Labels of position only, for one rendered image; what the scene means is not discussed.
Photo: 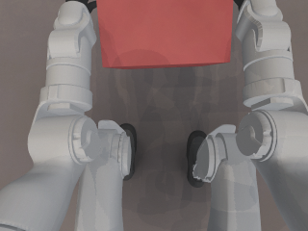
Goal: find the robot left hand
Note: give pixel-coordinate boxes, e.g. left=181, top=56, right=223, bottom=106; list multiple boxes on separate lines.
left=65, top=0, right=97, bottom=13

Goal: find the carton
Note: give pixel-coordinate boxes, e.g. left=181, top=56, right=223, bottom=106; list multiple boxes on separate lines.
left=96, top=0, right=234, bottom=69

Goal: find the robot left shin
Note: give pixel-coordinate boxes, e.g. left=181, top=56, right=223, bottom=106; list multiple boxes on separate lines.
left=97, top=119, right=127, bottom=176

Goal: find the robot left upper arm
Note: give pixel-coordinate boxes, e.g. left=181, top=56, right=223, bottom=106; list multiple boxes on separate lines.
left=0, top=114, right=101, bottom=231

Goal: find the right robot thigh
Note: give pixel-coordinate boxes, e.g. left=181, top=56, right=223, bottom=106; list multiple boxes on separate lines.
left=200, top=133, right=262, bottom=231

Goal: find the robot left forearm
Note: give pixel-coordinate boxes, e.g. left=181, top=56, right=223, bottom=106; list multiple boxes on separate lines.
left=27, top=1, right=97, bottom=153

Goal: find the robot right hand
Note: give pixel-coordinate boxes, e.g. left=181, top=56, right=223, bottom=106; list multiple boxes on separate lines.
left=234, top=0, right=244, bottom=11

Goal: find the robot right upper arm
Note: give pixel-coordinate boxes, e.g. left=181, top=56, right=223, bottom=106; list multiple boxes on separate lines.
left=235, top=109, right=308, bottom=231

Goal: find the robot right forearm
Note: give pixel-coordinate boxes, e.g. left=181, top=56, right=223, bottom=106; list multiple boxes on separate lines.
left=235, top=0, right=308, bottom=115

